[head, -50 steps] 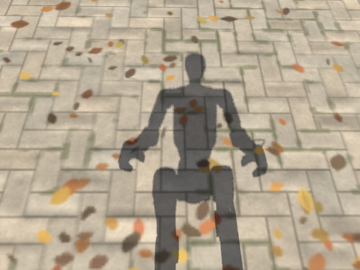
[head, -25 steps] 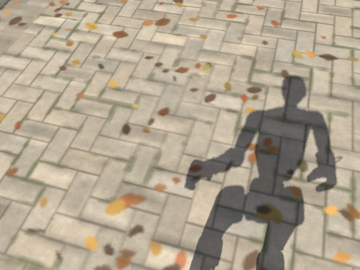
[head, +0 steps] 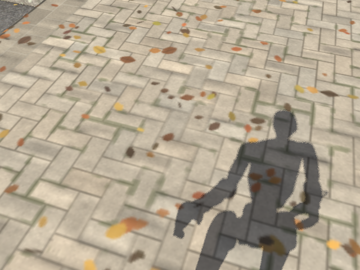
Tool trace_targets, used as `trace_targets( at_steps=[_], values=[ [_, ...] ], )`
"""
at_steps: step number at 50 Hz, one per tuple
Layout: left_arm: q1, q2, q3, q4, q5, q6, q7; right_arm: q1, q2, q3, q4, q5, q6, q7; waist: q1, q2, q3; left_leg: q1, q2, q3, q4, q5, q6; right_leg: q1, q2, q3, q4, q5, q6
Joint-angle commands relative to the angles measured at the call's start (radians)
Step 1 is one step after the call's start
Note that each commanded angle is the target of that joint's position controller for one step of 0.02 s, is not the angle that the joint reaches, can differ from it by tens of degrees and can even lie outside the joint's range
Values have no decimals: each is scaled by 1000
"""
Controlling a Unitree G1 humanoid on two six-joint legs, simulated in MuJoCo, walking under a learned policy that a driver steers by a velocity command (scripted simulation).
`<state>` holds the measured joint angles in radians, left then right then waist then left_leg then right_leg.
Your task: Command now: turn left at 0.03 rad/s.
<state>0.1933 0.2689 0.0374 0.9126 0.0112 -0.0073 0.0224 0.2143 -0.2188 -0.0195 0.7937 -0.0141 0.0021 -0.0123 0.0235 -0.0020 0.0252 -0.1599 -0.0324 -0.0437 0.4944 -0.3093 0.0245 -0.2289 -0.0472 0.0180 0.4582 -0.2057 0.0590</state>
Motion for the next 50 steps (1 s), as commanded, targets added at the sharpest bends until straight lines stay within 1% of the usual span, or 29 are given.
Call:
trace_targets(
  at_steps=[1, 9, 17, 25, 37, 50],
  values=[
    [-11, 106, 23, -19, -4, -9, 8, 9, -126, -35, -29, 4, -12, -3, -8, 11, -32, -51, 84, -82, -112, 254, 27, 71, -15, 16, -25, 165, -10],
    [-11, 107, 24, 48, -8, 3, 20, 28, -124, -36, 46, 8, -11, -6, -7, 12, -30, -41, 68, -57, -110, 304, 19, 89, -12, 10, -22, 184, -17],
    [-11, 98, 23, 99, -10, 11, 26, 49, -124, -30, 116, 9, -11, -13, -7, 12, -11, -48, 57, -41, -119, 270, 10, 89, -6, 4, -29, 169, -22],
    [-1, 84, 20, 139, -10, 15, 29, 69, -117, -22, 172, 10, -12, -17, -10, 7, 5, -57, 50, -29, -130, 223, 5, 82, 0, 0, -38, 150, -25],
    [33, 61, 13, 178, -11, 16, 32, 101, -97, -11, 228, 12, -13, -20, -13, 4, 21, -70, 44, -16, -139, 174, 1, 69, 7, -2, -43, 126, -29],
    [73, 39, 4, 198, -12, 17, 34, 138, -77, -3, 262, 13, -13, -21, -16, 3, 33, -80, 40, -6, -139, 154, -2, 57, 13, -2, -41, 115, -34]
  ],
)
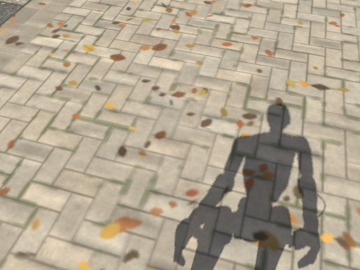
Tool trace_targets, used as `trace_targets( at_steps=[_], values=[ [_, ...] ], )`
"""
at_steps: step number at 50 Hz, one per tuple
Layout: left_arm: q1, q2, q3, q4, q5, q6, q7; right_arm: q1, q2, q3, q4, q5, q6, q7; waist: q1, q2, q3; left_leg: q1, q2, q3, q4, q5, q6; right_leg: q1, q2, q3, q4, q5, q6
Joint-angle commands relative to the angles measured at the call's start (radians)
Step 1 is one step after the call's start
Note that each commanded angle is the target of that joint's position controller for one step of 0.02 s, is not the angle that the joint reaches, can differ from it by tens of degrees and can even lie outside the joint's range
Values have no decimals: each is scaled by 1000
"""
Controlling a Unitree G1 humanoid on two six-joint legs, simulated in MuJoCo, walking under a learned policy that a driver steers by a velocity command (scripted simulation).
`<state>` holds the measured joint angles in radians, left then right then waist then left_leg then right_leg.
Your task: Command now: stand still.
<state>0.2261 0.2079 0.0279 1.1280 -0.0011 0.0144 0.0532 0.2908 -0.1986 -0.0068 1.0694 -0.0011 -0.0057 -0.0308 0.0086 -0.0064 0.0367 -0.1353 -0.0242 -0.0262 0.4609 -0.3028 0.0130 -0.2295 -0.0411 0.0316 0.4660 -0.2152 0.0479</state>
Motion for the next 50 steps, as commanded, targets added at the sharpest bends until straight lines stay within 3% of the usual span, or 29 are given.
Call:
trace_targets(
  at_steps=[1, 39, 40, 42, 44, 45, 46, 47, 48, 50],
  values=[
    [43, 98, 13, -16, 0, -5, 3, 64, -96, -15, -12, 1, -6, -3, -1, 7, 23, -105, 32, -23, -106, 147, 9, 56, 7, -16, -48, 124, -23],
    [107, 62, 5, -16, -4, -7, 4, 143, -56, -9, 11, 4, -9, -8, -4, 7, 39, -123, 30, -5, -91, 129, 1, 40, 17, -13, -34, 119, -35],
    [125, 49, 2, -6, -3, -6, 4, 162, -46, -7, 21, 4, -8, -9, -5, 12, 15, -114, 22, 2, -101, 30, 5, 51, 31, -29, -31, 30, -35],
    [124, 55, 7, -8, -13, -6, 7, 161, -86, -22, 14, 16, -2, -17, -11, 52, 57, -157, 29, -31, -121, -315, 46, -16, 84, -83, 42, -270, -49],
    [76, 43, 6, -38, -12, -27, 1, 188, -128, -36, 0, 27, -11, -18, -37, 114, 135, -181, 134, -181, -202, -539, 117, -155, 89, -95, 148, -348, -66],
    [54, 18, 0, -55, -14, -46, -9, 210, -162, -49, 0, 33, -21, -16, -49, 178, 152, -155, 224, -303, -261, -578, 165, -210, 85, -112, 251, -265, -67],
    [34, 12, -2, -70, -17, -65, -19, 206, -183, -60, -6, 36, -30, -14, -54, 204, 176, -171, 304, -409, -302, -565, 214, -238, 44, -79, 337, -218, -81],
    [31, 17, 0, -80, -24, -82, -30, 178, -175, -60, -19, 31, -38, -13, -38, 198, 193, -169, 335, -443, -314, -519, 233, -269, 15, -56, 368, -239, -101],
    [44, 17, 0, -88, -33, -96, -38, 140, -164, -58, -34, 32, -46, -9, -14, 195, 203, -165, 333, -422, -295, -455, 222, -261, -4, -43, 312, -271, -122],
    [185, 25, 13, -36, -36, -114, -47, 56, -146, -54, -62, 46, -44, -1, 66, 133, 158, -245, 224, -244, -186, -309, 146, 21, 42, -101, 33, -153, -136]
  ],
)
Over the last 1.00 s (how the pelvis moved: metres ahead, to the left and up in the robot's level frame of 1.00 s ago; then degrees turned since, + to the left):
0.01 -0.01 0.00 -1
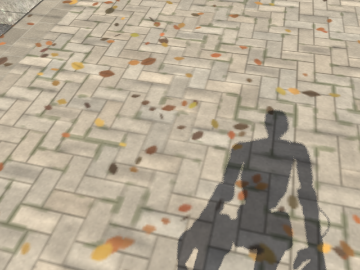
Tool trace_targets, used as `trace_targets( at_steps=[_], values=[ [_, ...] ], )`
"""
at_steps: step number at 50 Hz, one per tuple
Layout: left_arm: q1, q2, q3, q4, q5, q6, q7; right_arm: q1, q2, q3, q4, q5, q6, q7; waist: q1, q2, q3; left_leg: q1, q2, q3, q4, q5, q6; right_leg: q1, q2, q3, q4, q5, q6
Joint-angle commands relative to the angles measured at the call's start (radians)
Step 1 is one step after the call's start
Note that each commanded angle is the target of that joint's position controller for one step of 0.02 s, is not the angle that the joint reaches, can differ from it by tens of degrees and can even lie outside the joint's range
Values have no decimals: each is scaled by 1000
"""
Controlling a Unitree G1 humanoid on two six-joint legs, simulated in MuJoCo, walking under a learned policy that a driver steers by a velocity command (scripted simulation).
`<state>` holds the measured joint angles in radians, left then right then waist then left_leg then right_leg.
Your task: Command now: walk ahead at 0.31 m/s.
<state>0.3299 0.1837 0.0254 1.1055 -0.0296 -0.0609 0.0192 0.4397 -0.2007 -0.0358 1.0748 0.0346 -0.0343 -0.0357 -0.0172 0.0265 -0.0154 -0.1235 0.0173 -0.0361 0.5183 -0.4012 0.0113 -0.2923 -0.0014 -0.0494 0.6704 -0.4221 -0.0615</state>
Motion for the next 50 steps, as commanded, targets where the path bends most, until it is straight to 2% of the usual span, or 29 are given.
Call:
trace_targets(
  at_steps=[1, 2, 3, 4, 5, 6, 7, 8, 9, 12, 15, 18, 21, 23, 24, 25, 26, 27, 28, 29, 30, 31, 33, 37, 40, 43, 47, 49, 50],
  values=[
    [171, 73, 30, 26, 3, -38, -14, -110, -138, -23, -81, 8, -17, 6, 114, 35, 168, -318, 109, -145, -117, -79, 116, 235, 18, 3, -208, 134, -10],
    [320, 147, 56, 50, 7, -37, -11, -134, -89, -8, -99, -7, -28, 12, 167, -174, 91, -422, 3, 5, 238, 45, 57, 390, -154, 271, -336, 69, -54],
    [424, 255, 72, 51, 11, -49, -27, -123, -33, 4, -138, -1, -49, 8, 168, -386, 33, -613, -92, 31, 515, -127, 34, 480, -368, 734, -518, -77, -192],
    [324, 190, 48, 30, 25, -63, -28, -122, -62, -2, -138, 16, -64, 12, 107, -242, 94, -675, -24, -66, 702, -115, 54, 400, -420, 813, -539, -149, -223],
    [222, 137, 33, -6, 19, -70, -28, -139, -74, -4, -141, 21, -75, 23, 74, -146, 164, -721, 27, -79, 756, -11, 78, 348, -385, 674, -527, -110, -193],
    [158, 120, 24, -30, 18, -69, -34, -141, -79, -8, -133, 12, -83, 28, 54, -103, 162, -706, 63, -62, 730, 86, 88, 323, -323, 532, -533, -23, -155],
    [133, 109, 18, -41, 19, -64, -37, -160, -106, -22, -133, 1, -88, 29, 44, -86, 164, -696, 86, -43, 669, 153, 88, 322, -279, 423, -538, 106, -124],
    [150, 71, 7, -38, 24, -54, -37, -175, -129, -35, -133, -6, -86, 35, 46, -92, 145, -664, 99, -18, 629, 197, 85, 330, -227, 318, -537, 239, -92],
    [185, 74, 4, -30, 28, -47, -32, -180, -107, -35, -133, -5, -81, 42, 50, -126, 130, -640, 101, 4, 596, 219, 73, 328, -212, 265, -532, 345, -90],
    [235, 107, 5, -30, 34, -34, -12, -285, -56, -23, -171, -8, -65, 51, 62, -96, 137, -668, 96, 46, 470, 272, 31, 324, -201, 192, -544, 484, -108],
    [221, 143, 9, -55, 36, -27, 2, -449, -39, -7, -237, -9, -67, 56, 87, -96, 168, -611, 66, 74, 232, 372, 11, 253, -189, 145, -579, 478, -111],
    [255, 161, 18, -50, 23, -29, 6, -535, -58, -2, -270, -2, -69, 69, 95, -112, 190, -547, 40, 91, 112, 425, 21, 255, -210, 123, -599, 471, -117],
    [243, 169, 29, -50, 14, -25, 7, -565, -85, -7, -297, -1, -77, 83, 63, -113, 183, -513, 28, 77, 36, 409, 63, 350, -246, 100, -548, 595, -99],
    [213, 194, 40, -61, 22, -16, 7, -475, -134, -29, -284, -2, -82, 84, -4, -149, 87, -358, -22, 103, 36, 359, 97, 407, -253, 78, -408, 937, -76],
    [193, 197, 42, -67, 29, -7, 5, -336, -171, -51, -245, 0, -81, 78, -78, -165, -2, -185, -58, 123, 43, 341, 121, 392, -231, 54, -243, 1093, -58],
    [170, 190, 36, -82, 33, -3, 2, -158, -215, -75, -191, 2, -75, 70, -161, -157, -104, 72, -37, 92, 42, 350, 153, 267, -189, 33, -20, 1065, -26],
    [206, 125, 16, -108, 43, -8, -5, 9, -296, -95, -157, -20, -66, 58, -171, 14, -253, 404, 199, -234, 20, 212, 241, -31, -87, 1, 342, 661, 10],
    [315, -18, -21, -98, 22, -35, -16, 24, -300, -86, -148, -37, -70, 69, -96, 244, -400, 576, 401, -726, -174, 28, 370, -286, 80, 135, 634, -134, 37],
    [211, 96, 7, -114, -12, -59, -18, -55, -208, -62, -152, -27, -77, 71, -107, 150, -264, 458, 354, -690, -241, 0, 304, -376, 26, 222, 735, -117, 10],
    [116, 145, 22, -145, -33, -69, -15, -155, -164, -49, -167, -21, -83, 70, -75, 92, -113, 282, 334, -495, -254, 100, 253, -405, -26, 185, 721, -23, -5],
    [71, 147, 27, -153, -27, -68, -2, -238, -140, -40, -179, -25, -91, 73, -35, -9, -58, 126, 302, -364, -280, 222, 221, -347, -82, 170, 666, 73, -7],
    [66, 139, 39, -149, -14, -56, 6, -273, -110, -34, -175, -34, -98, 78, -2, -11, -20, 16, 263, -254, -310, 294, 196, -290, -113, 167, 613, 121, -7],
    [124, 90, 43, -134, -13, -21, 5, -266, -81, -28, -146, -46, -102, 78, 40, 42, -3, -78, 219, -132, -364, 313, 181, -209, -141, 171, 558, 158, -13],
    [12, 101, 56, -189, -3, 8, 7, -226, -131, -38, -114, -48, -110, 55, 42, 31, 76, -100, 215, -10, -426, 369, 192, -351, -151, 186, 458, 282, 3],
    [-83, 104, 60, -226, 3, -4, -6, -192, -147, -39, -108, -53, -103, 34, 22, 11, 91, -34, 207, 62, -428, 435, 175, -431, -131, 186, 292, 434, 16],
    [-194, 86, 48, -268, 9, -12, -28, -159, -169, -39, -109, -46, -95, 19, -14, -1, 103, 14, 199, 140, -431, 476, 151, -417, -116, 106, 120, 540, 18],
    [-328, 67, 32, -343, 9, -12, -59, -63, -188, -44, -87, -34, -67, 11, -64, -16, 134, 190, 245, 187, -368, 565, 145, -491, -102, 39, 3, 488, 2],
    [-355, 73, 33, -378, 6, -12, -75, -58, -201, -49, -91, -28, -48, 9, -56, -5, 131, 255, 267, 211, -303, 694, 135, -484, -80, -2, -28, 399, -17],
    [-344, 86, 39, -391, 3, -12, -82, -76, -214, -52, -101, -28, -41, 7, -36, 15, 111, 264, 269, 231, -251, 852, 124, -428, -53, -33, -38, 352, -34]
  ],
)
Over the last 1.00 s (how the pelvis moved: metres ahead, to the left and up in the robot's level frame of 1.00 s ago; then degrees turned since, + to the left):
0.04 -0.03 -0.01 -1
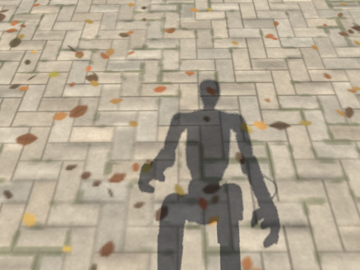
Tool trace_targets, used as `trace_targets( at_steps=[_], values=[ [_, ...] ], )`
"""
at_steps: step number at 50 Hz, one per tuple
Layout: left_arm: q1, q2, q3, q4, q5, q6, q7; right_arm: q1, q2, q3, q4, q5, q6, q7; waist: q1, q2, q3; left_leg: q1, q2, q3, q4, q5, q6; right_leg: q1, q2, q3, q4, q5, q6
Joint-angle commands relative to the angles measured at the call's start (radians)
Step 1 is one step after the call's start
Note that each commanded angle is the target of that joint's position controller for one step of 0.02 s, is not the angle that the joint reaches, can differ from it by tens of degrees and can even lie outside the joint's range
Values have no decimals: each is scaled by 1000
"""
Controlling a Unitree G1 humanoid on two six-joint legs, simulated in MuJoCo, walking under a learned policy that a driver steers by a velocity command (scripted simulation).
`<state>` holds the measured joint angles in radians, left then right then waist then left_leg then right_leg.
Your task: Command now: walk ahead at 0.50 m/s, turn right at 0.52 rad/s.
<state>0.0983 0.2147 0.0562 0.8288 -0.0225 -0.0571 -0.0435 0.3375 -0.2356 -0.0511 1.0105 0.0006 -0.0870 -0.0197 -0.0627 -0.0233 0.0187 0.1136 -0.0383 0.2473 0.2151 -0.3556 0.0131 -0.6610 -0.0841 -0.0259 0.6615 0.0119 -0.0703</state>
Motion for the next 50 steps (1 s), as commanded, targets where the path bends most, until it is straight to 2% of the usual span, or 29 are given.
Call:
trace_targets(
  at_steps=[1, 3, 4, 5, 6, 7, 8, 9, 10, 11, 13, 15, 19, 22, 26, 27, 28, 29, 30, 31, 32, 33, 34, 35, 37, 42, 45, 48, 50],
  values=[
    [-83, 76, 18, -120, -5, -13, -24, 12, -195, -42, -48, 7, 19, -13, 36, 94, 39, 33, 326, -37, 125, 994, 111, 17, 66, -91, -23, -130, -44],
    [124, 158, 60, -89, -9, -8, -23, -34, -221, -48, -73, 9, 32, -19, 162, 128, -89, -31, 303, -14, 428, 1185, 80, 318, 145, -117, -58, -156, -100],
    [291, 234, 97, -53, -7, -3, -5, -49, -217, -43, -92, 11, 27, -19, 246, 75, -176, -219, 259, -12, 698, 977, 38, 610, 117, -8, -130, -119, -148],
    [332, 341, 117, -42, -4, 2, 14, 42, -61, 0, -135, -26, 2, 1, 151, -195, -266, -650, 86, -52, 1073, 25, -18, 971, -151, 476, -142, -124, -296],
    [355, 312, 101, -68, 11, -10, 12, 5, -88, 6, -174, 12, -50, 20, 162, -172, -428, -846, -27, -300, 1274, -241, -20, 1119, -286, 910, -339, -243, -424],
    [333, 237, 82, -63, 21, -19, 13, -118, -153, -13, -205, 48, -80, 31, 194, -95, -310, -950, 45, -367, 1259, -149, 15, 1062, -240, 763, -364, -210, -345],
    [260, 191, 70, -75, 13, -26, 14, -154, -151, -10, -219, 49, -90, 31, 155, -21, -200, -936, 92, -358, 1166, -57, 32, 909, -193, 602, -362, -129, -298],
    [178, 162, 59, -97, 10, -29, 11, -155, -148, -16, -207, 28, -86, 22, 102, 56, -129, -866, 128, -347, 1073, -13, 25, 741, -149, 494, -375, -20, -265],
    [130, 136, 49, -114, 15, -30, 14, -134, -162, -27, -202, 14, -71, 19, 66, 59, -102, -788, 153, -348, 1009, 14, 14, 632, -116, 423, -396, 51, -248],
    [117, 138, 47, -124, 18, -29, 17, -118, -159, -31, -207, 7, -54, 20, 43, 47, -88, -738, 162, -346, 969, 28, 1, 562, -99, 398, -417, 76, -244],
    [134, 168, 53, -123, 9, -32, 27, -125, -129, -29, -224, -10, -32, 16, 31, 35, -64, -715, 161, -321, 869, 61, -37, 478, -80, 344, -439, 147, -248],
    [168, 201, 62, -121, 8, -30, 43, -201, -112, -24, -256, -17, -23, 10, 48, 14, -36, -730, 144, -301, 733, 163, -67, 431, -51, 296, -449, 158, -236],
    [225, 208, 64, -116, 1, -16, 55, -354, -84, -11, -304, -8, -28, 17, 110, -47, -19, -658, 74, -285, 412, 419, -69, 396, 13, 254, -419, 21, -162],
    [267, 207, 64, -104, -4, -10, 55, -414, -108, -16, -338, 7, -36, 27, 134, -74, -21, -626, 49, -302, 323, 445, -57, 442, -14, 320, -377, -50, -143],
    [273, 192, 59, -100, 3, 0, 66, -370, -152, -31, -337, 6, -60, 44, 105, -110, -34, -575, 50, -306, 258, 332, -7, 565, -73, 409, -269, -37, -124],
    [263, 180, 54, -102, 5, 3, 66, -303, -161, -39, -319, 1, -66, 44, 68, -117, -55, -487, 38, -283, 221, 326, 18, 571, -53, 400, -215, 41, -108],
    [254, 147, 41, -110, 11, 1, 62, -199, -192, -53, -297, -12, -72, 40, 20, -103, -131, -318, 75, -306, 226, 335, 59, 541, -1, 361, -79, 111, -79],
    [258, 108, 22, -131, 29, -1, 61, -37, -246, -65, -281, -21, -71, 34, -42, 6, -270, -62, 237, -484, 249, 332, 126, 405, 68, 277, 201, -64, -39],
    [431, 59, 9, -130, -10, -13, 59, 65, -315, -89, -221, -21, -56, 45, 28, 385, -356, 227, 427, -959, 141, 115, 297, 38, 200, 187, 509, -564, 29],
    [411, 155, 20, -105, -21, -16, 61, 51, -215, -66, -234, 11, -53, 52, -1, 261, -280, 205, 428, -1038, 88, -119, 277, -96, 139, 244, 629, -587, 33],
    [284, 201, 31, -122, -17, -17, 59, -2, -158, -50, -246, 15, -47, 49, -24, 151, -149, 84, 388, -881, 78, -115, 232, -135, 106, 231, 651, -493, 32],
    [213, 191, 28, -140, -2, -18, 61, -61, -150, -42, -259, 3, -39, 48, -3, 67, -86, -42, 349, -766, 62, -6, 210, -104, 67, 186, 623, -422, 33],
    [168, 179, 29, -155, 14, -23, 58, -92, -134, -35, -257, -3, -34, 48, 15, 54, -36, -136, 315, -692, 38, 107, 212, -87, 36, 167, 560, -374, 34],
    [174, 164, 30, -159, 15, -23, 54, -104, -122, -28, -256, -12, -34, 46, 42, 81, -34, -191, 285, -632, 19, 185, 204, -36, 4, 154, 514, -344, 33],
    [193, 128, 22, -157, 11, -20, 49, -88, -120, -26, -242, -4, -37, 46, 56, 119, -45, -229, 257, -556, -13, 285, 215, 4, -10, 118, 440, -334, 42],
    [56, 85, -1, -204, 17, -24, 45, -40, -186, -41, -214, 12, -27, 32, 23, 98, -21, -244, 243, -422, -68, 393, 214, 3, -23, 69, 150, -137, 67],
    [-28, 83, -4, -220, 9, -30, 34, 2, -197, -40, -196, 21, -16, 30, -9, 105, -2, -248, 221, -360, -61, 389, 188, 68, 7, 39, -6, -11, 71],
    [-102, 95, -2, -249, 0, -34, 21, 52, -205, -39, -172, 26, -3, 31, -30, 110, 19, -194, 255, -370, -35, 376, 177, 83, 27, 31, -83, -11, 59],
    [-120, 111, 2, -264, -1, -39, 12, 57, -218, -42, -162, 29, 7, 29, -18, 120, 27, -145, 285, -384, -2, 401, 163, 97, 36, 30, -124, -69, 34]
  ],
)
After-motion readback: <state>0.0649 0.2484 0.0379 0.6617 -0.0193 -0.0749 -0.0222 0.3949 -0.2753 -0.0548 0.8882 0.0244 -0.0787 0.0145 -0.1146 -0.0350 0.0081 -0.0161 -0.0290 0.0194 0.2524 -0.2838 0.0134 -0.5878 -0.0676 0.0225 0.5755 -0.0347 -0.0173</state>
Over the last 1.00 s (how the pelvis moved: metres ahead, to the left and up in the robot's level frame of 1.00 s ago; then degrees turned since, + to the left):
0.51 0.01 0.00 -11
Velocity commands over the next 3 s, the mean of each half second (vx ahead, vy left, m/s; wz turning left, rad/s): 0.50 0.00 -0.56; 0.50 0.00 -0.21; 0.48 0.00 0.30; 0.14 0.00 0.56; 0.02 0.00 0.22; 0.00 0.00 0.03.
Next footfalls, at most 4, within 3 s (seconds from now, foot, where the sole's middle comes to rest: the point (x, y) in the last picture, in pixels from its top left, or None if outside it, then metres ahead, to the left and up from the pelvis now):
0.08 right None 0.22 -0.10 -0.77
0.56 left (173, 253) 0.54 0.03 -0.77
1.08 right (256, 211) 0.69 -0.30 -0.77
1.60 left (206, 148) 1.01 -0.14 -0.77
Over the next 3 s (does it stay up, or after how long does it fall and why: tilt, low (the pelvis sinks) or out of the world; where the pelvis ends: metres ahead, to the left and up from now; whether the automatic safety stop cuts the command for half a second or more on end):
stays up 0.93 -0.23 0.01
